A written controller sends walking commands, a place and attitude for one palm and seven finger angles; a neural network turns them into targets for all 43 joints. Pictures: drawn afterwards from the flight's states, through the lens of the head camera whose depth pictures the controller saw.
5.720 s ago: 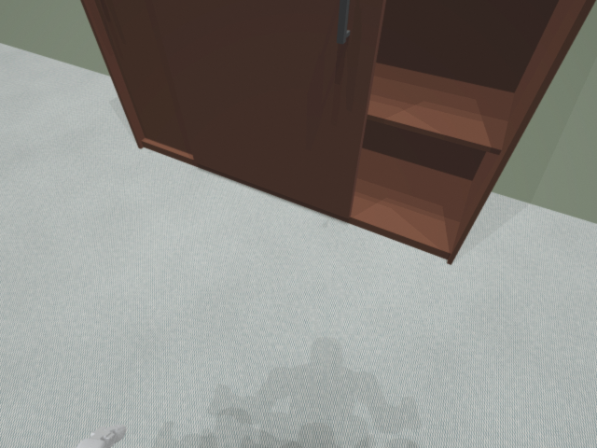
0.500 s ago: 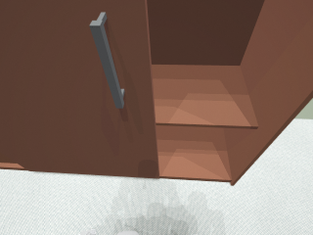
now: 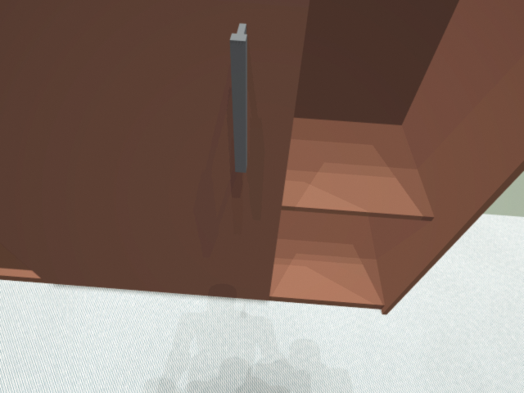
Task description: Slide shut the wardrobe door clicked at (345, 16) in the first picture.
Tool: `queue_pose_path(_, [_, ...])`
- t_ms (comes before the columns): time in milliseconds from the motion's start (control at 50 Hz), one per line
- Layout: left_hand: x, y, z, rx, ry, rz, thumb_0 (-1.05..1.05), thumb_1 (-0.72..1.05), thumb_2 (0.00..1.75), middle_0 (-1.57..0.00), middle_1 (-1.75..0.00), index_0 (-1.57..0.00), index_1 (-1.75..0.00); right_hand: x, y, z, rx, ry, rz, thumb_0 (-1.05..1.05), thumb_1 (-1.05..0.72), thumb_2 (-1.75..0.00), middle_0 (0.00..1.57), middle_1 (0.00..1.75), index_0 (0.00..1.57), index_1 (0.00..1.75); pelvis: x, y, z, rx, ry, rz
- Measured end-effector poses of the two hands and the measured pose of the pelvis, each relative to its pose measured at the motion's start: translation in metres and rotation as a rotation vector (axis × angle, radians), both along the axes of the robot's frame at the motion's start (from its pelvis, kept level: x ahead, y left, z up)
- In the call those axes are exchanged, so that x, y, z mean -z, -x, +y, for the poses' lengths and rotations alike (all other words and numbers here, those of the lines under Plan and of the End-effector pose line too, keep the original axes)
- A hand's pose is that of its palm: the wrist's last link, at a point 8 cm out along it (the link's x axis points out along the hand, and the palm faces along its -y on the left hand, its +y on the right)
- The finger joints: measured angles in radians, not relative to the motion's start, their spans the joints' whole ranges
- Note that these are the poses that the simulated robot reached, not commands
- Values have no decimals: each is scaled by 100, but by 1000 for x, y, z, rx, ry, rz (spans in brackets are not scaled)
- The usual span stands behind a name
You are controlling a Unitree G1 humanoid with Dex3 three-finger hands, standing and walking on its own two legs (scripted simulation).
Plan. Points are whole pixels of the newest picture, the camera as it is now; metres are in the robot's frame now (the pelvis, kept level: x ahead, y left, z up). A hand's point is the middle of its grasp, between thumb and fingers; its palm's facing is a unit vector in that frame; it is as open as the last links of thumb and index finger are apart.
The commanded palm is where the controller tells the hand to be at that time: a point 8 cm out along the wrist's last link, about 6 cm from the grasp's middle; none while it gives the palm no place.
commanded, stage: come to a stop and stand still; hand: left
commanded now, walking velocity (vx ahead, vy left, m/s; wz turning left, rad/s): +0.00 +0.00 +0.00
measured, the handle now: (241, 107) +0.52 +0.08 +0.17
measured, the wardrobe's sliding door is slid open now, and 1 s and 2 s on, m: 0.45 0.45 0.45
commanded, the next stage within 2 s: look again from close up in 0.62 s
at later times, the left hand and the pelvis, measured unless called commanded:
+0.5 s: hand out of the picture -0.05 +0.12 -0.17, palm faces +0.04 -0.99 -0.15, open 7.4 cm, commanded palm none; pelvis -0.03 -0.02 +0.00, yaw +0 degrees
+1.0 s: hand out of the picture -0.02 +0.14 -0.18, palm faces +0.04 -0.98 -0.21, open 7.4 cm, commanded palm none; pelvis -0.02 -0.02 -0.01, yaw +1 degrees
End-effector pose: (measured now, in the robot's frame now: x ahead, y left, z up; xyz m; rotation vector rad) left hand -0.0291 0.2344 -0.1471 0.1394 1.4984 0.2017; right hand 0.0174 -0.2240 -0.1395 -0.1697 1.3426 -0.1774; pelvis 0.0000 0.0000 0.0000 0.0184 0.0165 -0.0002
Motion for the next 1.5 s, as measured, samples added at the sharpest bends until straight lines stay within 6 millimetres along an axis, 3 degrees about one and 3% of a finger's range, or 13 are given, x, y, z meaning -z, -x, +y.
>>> queue_pose_path(140, [-9, 5, -18, 22, -4, -37, 1, 91, 90, -20, -30, -20, -30, 14, 32, 4, 29, -61, 49, 1, -92, -89, 20, 30, 20, 30, -1, 10, -3, -4, 8, -20])
queue_pose_path(260, [-6, 4, -37, 40, 25, -77, 1, 91, 90, -20, -30, -20, -30, 12, 58, 7, 38, -85, 79, 0, -91, -89, 20, 30, 20, 30, -3, 19, -11, 0, 5, -42])
queue_pose_path(380, [-2, 15, -49, 35, 48, -69, 2, 92, 90, -20, -30, -20, -30, 9, 82, 3, 52, -83, 120, 0, -91, -89, 20, 30, 20, 30, -3, 25, -19, 0, 5, -45])
queue_pose_path(560, [-3, 37, -64, 12, 64, -23, 1, 91, 90, -20, -30, -20, -30, 8, 100, -5, 57, -77, 168, 0, -90, -89, 20, 30, 20, 30, -3, 29, -27, -4, 7, -37])
queue_pose_path(700, [-4, 46, -70, -1, 62, 2, 1, 90, 90, -20, -30, -20, -30, 9, 93, -8, 50, -82, 158, 0, -90, -89, 20, 30, 20, 30, -3, 27, -32, -5, 6, -33])
queue_pose_path(800, [-2, 42, -69, 23, 51, -26, 1, 90, 90, -20, -30, -20, -30, 15, 74, -10, 20, -91, 105, 0, -90, -89, 20, 30, 20, 30, 2, 28, -31, -14, 35, -19])
queue_pose_path(960, [-2, 9, -49, 27, 14, -119, 1, 90, 90, -20, -30, -20, -30, 21, 44, -9, -16, -83, 25, 1, -92, -89, 20, 30, 20, 30, 7, 18, -23, -21, 20, -23])
queue_pose_path(1180, [-3, -24, -31, 54, -4, -170, 1, 91, 90, -20, -30, -20, -30, 13, 26, -14, -27, -49, 7, 1, -92, -89, 20, 30, 20, 30, 5, 9, -20, -10, 7, -24])
queue_pose_path(1500, [1, -12, -28, 43, 20, -122, 1, 90, 90, -20, -30, -20, -30, 5, 6, -18, -50, -17, -7, 0, -91, -89, 20, 30, 20, 30, 2, 7, -16, -12, 10, -28])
